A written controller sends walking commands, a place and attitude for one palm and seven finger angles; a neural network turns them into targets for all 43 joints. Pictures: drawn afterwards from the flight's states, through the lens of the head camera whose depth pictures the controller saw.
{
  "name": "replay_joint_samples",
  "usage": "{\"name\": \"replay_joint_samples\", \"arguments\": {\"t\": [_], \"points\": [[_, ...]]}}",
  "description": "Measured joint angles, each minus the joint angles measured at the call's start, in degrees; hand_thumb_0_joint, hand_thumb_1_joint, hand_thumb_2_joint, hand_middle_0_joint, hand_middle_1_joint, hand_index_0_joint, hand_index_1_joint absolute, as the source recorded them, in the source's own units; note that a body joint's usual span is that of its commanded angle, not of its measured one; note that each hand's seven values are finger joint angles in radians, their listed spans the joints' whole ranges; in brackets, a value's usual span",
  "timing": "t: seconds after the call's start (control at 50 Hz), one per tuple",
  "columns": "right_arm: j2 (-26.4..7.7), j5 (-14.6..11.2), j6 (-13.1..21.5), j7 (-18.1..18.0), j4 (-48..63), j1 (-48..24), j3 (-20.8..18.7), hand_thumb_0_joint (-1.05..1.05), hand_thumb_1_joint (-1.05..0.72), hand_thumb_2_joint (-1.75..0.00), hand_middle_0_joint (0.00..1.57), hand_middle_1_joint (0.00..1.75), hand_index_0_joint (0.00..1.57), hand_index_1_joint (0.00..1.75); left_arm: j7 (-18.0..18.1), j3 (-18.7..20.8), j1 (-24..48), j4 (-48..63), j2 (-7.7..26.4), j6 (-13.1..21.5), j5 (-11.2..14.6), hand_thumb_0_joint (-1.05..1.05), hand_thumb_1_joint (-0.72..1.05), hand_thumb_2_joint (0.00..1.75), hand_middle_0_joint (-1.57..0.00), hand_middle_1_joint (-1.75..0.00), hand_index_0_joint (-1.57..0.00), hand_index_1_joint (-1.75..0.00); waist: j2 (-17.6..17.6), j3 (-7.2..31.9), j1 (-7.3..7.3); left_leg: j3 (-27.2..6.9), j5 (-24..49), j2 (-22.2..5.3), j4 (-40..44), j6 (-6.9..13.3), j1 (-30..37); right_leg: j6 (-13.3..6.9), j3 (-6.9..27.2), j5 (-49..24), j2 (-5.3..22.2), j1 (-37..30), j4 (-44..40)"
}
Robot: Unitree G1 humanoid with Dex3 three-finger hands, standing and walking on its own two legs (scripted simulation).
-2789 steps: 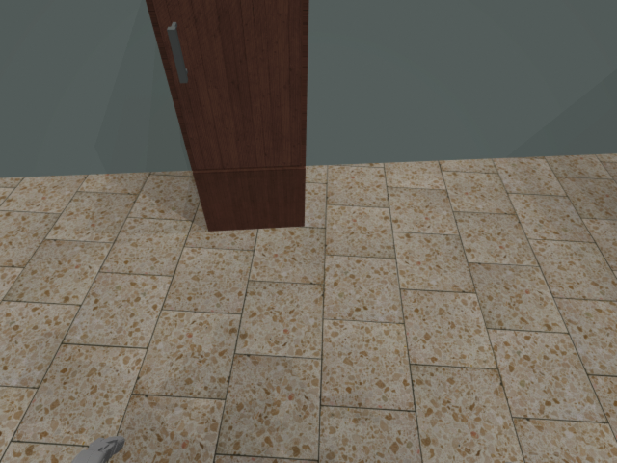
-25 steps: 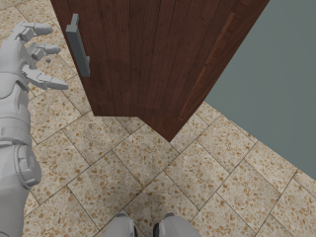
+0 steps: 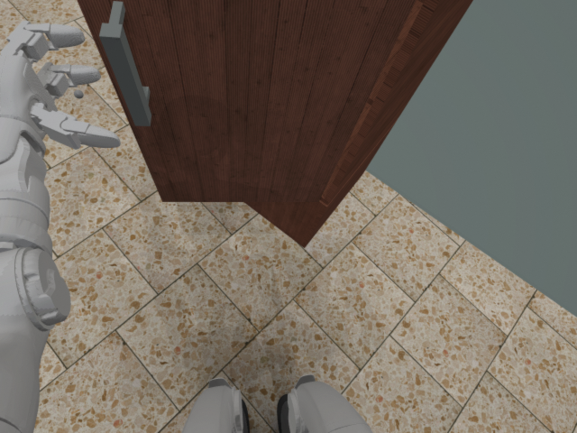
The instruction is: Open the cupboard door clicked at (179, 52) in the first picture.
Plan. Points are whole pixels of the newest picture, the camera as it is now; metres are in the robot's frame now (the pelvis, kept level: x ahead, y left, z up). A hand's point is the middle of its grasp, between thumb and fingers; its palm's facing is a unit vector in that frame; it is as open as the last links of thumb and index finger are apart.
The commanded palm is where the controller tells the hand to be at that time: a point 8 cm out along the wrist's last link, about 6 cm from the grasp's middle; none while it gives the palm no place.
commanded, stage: slide the fingers in behind the handle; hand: left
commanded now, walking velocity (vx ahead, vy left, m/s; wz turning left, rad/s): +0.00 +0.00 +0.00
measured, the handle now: (131, 69) +0.57 +0.15 +0.09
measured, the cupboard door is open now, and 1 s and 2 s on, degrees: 41 41 42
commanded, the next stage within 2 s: move the hooked fingers beside the handle in 1.54 s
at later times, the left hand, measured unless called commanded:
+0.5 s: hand (95, 98) +0.53 +0.19 +0.08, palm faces +0.02 -1.00 +0.01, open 14.3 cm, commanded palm +0.50 +0.21 +0.08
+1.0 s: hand (104, 105) +0.52 +0.18 +0.08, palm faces +0.06 -1.00 -0.01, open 15.0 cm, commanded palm +0.50 +0.18 +0.08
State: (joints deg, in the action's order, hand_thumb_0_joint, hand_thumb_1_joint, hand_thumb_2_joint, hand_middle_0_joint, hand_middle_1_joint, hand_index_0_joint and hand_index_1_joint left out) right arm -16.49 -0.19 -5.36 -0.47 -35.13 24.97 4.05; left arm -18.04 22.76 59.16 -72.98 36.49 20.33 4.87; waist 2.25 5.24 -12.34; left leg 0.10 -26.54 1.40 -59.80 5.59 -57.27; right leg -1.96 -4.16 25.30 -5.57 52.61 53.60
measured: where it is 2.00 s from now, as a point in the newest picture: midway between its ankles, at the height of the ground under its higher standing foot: outside the picture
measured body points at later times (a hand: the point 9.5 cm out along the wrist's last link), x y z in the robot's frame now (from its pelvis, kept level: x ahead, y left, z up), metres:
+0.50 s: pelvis +0.01 -0.01 +0.01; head +0.15 +0.03 +0.43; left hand +0.52 +0.25 +0.08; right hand +0.00 -0.27 -0.10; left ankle +0.01 +0.05 -0.67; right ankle -0.01 -0.11 -0.67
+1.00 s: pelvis +0.01 -0.01 +0.00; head +0.14 +0.02 +0.43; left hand +0.51 +0.24 +0.08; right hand +0.02 -0.27 -0.11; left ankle +0.01 +0.05 -0.67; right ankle -0.01 -0.11 -0.67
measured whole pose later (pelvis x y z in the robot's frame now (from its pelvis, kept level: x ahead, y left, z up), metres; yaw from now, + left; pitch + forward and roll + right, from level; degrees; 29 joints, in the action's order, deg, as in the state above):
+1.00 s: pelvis +0.01 -0.01 +0.00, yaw +3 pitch +23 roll -5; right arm -15.5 0.3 -4.0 2.2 -38.9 23.0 1.1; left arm -8.0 12.2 55.4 -67.8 25.1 22.3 9.5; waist 2.9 6.5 -8.0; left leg -2.2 -26.9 2.8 -59.0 4.6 -54.7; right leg -2.8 -6.3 26.8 -4.5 49.4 53.0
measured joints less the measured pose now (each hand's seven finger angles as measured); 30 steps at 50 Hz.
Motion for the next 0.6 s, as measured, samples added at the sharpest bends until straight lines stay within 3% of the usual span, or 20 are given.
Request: {"name": "replay_joint_samples", "arguments": {"t": [0.26, 0.6], "points": [[0.03, 0.23, -0.39, 0.60, -0.04, 1.09, -0.85, 0.01, -0.90, -0.89, 0.21, 0.30, 0.21, 0.30, 1.76, -0.78, -2.09, 3.12, -2.93, -0.92, 0.75, -0.01, -0.50, 0.30, -0.29, -1.21, -0.30, -1.20, -0.05, 0.65, 0.43, 0.03, -0.34, -0.17, 0.82, -0.21, 1.07, -0.18, 0.21, 0.19, -0.24, -1.02, -0.90], [1.03, 0.16, 0.09, 1.84, -0.85, -1.47, -1.82, 0.00, -0.90, -0.89, 0.21, 0.30, 0.21, 0.30, 5.77, -5.05, -4.65, 5.08, -7.51, 0.75, 2.43, -0.01, -0.50, 0.30, -0.21, -1.16, -0.21, -1.16, 0.24, 1.31, 2.64, -0.82, -0.47, 0.39, 1.30, -0.67, 2.87, -0.57, -0.56, 0.83, 0.19, -3.01, -1.17]]}}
